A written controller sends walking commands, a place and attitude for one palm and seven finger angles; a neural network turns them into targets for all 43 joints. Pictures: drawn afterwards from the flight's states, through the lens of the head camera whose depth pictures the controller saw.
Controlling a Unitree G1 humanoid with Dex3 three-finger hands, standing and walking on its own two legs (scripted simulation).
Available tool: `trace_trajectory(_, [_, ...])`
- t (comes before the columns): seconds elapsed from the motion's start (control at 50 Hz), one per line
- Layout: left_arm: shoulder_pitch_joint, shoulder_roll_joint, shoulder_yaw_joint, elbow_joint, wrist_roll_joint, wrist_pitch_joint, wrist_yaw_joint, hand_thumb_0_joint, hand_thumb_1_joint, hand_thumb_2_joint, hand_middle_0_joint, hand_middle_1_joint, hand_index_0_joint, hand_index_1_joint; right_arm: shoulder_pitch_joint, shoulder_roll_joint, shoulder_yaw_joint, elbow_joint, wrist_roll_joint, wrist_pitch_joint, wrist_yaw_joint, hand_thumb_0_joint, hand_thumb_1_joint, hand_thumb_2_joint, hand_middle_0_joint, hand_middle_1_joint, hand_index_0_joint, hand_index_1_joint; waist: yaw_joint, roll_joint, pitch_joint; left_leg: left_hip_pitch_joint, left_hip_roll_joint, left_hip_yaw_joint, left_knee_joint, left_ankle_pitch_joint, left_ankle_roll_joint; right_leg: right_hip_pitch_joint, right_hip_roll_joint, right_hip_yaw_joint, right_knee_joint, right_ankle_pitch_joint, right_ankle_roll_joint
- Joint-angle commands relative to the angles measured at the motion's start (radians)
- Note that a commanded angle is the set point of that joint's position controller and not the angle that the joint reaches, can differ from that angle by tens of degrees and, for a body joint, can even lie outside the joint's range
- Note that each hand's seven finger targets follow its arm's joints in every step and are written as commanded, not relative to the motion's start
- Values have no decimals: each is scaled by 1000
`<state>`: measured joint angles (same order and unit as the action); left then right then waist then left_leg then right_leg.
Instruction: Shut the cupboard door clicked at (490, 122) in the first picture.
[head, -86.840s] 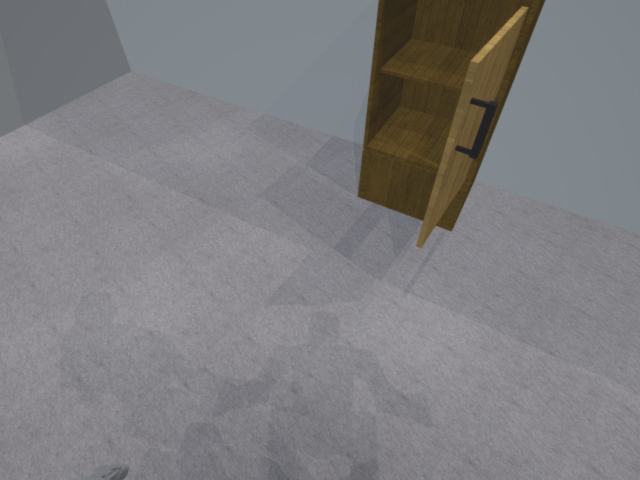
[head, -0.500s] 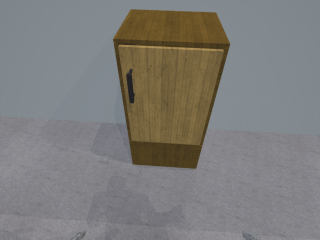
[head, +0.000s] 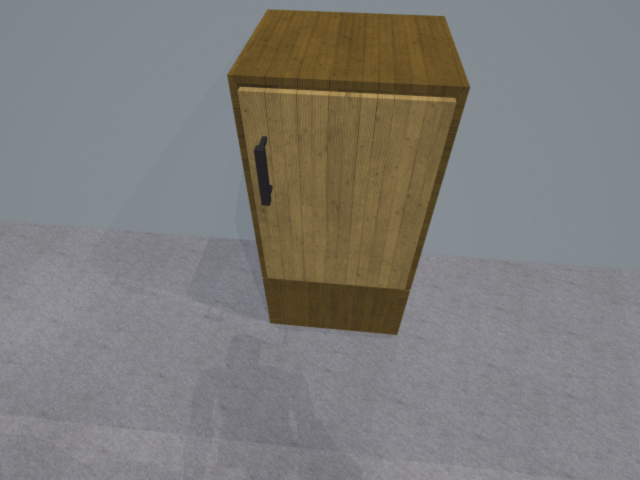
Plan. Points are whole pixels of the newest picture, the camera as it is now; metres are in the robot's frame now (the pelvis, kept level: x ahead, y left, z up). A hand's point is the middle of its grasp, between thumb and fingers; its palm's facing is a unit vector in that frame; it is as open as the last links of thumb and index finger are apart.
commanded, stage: let the arm hang, fingers relaxed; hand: left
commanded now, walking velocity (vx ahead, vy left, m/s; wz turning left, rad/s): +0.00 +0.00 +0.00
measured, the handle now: (265, 171) +0.72 +0.17 -0.04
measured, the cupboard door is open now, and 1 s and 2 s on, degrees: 0 0 0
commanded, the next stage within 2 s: look to check the result in 0.38 s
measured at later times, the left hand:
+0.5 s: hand out of the picture -0.04 +0.12 -0.18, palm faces +0.06 -0.99 -0.15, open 7.3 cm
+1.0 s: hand out of the picture -0.05 +0.14 -0.18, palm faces +0.04 -0.99 -0.17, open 7.4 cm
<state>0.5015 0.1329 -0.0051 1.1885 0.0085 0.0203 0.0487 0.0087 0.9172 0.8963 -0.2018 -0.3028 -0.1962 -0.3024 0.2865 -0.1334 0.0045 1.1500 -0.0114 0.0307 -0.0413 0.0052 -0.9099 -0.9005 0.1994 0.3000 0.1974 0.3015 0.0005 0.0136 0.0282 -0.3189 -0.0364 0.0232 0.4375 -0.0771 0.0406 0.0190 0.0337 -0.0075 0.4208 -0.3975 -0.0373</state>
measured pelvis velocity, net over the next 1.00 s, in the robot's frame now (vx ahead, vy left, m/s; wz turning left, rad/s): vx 0.02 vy -0.01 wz -0.02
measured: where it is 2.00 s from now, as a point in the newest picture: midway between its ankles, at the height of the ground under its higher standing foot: outside the picture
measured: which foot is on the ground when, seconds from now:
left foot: down 0.00-1.00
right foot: down 0.00-1.00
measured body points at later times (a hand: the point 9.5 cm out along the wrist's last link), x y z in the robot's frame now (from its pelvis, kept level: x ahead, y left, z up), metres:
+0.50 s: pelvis +0.02 -0.02 +0.00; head +0.02 -0.01 +0.45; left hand -0.04 +0.18 -0.17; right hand -0.01 -0.23 -0.16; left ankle +0.10 +0.09 -0.73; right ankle -0.10 -0.10 -0.73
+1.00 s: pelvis +0.02 -0.01 +0.00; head +0.03 +0.00 +0.45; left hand -0.05 +0.20 -0.16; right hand +0.02 -0.23 -0.16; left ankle +0.10 +0.09 -0.73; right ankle -0.10 -0.10 -0.73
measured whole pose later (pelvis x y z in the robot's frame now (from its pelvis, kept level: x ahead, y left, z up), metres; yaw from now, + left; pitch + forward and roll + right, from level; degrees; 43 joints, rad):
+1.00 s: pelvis +0.02 -0.01 +0.00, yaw -1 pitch -3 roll +1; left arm 0.41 0.11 0.00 1.14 0.01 0.01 0.05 0.00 0.91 0.90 -0.20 -0.30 -0.20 -0.30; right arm 0.25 -0.14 0.00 1.15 -0.01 0.01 -0.05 0.01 -0.92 -0.90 0.20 0.30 0.20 0.30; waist 0.01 -0.03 0.06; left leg -0.29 -0.03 0.04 0.47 -0.13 0.03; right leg 0.07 0.03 0.01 0.39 -0.41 -0.04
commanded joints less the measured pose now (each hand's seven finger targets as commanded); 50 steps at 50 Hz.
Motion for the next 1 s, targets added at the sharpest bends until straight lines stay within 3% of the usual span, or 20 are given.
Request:
trace_trajectory(0.0, [97,49,5,-15,3,-14,5,0,900,900,-200,-300,-200,-300,66,-88,-14,-12,-1,-10,-4,0,-900,-900,200,300,200,300,-12,-56,131,148,113,-119,-44,-53,13,-306,-120,79,-139,64,-24])
trace_trajectory(0.1, [81,41,9,-25,4,-16,8,0,900,900,-200,-300,-200,-300,70,-75,-11,-11,-3,-13,-4,0,-900,-900,200,300,200,300,-6,-46,165,120,110,-117,-35,-33,14,-300,-120,81,-137,85,-23])
trace_trajectory(0.22, [63,37,18,-40,2,-20,11,0,900,900,-200,-300,-200,-300,74,-64,-10,-15,-5,-21,-7,0,-900,-900,200,300,200,300,-4,-19,133,121,111,-106,-1,37,12,-254,-125,80,-133,183,-17])
trace_trajectory(0.34, [57,37,24,-45,2,-21,15,0,900,900,-200,-300,-200,-300,75,-63,-10,-21,-3,-23,-12,0,-900,-900,200,300,200,300,0,-49,106,120,113,-91,42,90,15,-209,-126,81,-123,336,7])
trace_trajectory(0.38, [46,36,25,-49,1,-19,15,0,900,900,-200,-300,-200,-300,81,-61,-9,-20,-4,-23,-13,0,-900,-900,200,300,200,300,-5,-32,113,115,113,-88,41,85,13,-204,-127,79,-118,332,1])
trace_trajectory(0.48, [59,36,24,-44,2,-18,17,0,900,900,-200,-300,-200,-300,78,-63,-9,-22,-2,-22,-16,0,-900,-900,200,300,200,300,-3,-53,103,125,114,-77,63,112,16,-188,-126,78,-107,416,14])
trace_trajectory(0.68, [69,41,19,-38,2,-15,11,0,900,900,-200,-300,-200,-300,54,-80,-12,-24,1,-20,-15,0,-900,-900,200,300,200,300,-4,-20,105,168,124,-94,21,72,18,-213,-113,83,-112,273,-4])
trace_trajectory(0.76, [71,46,17,-32,3,-16,7,0,900,900,-200,-300,-200,-300,39,-90,-13,-26,2,-20,-13,0,-900,-900,200,300,200,300,-3,-33,108,178,124,-104,-4,43,17,-224,-113,79,-124,210,-7])
trace_trajectory(0.98, [53,60,18,-38,4,-19,8,0,900,900,-200,-300,-200,-300,25,-105,-13,-25,1,-26,-10,0,-900,-900,200,300,200,300,-2,-45,88,193,122,-103,-12,82,18,-200,-120,73,-128,248,-3])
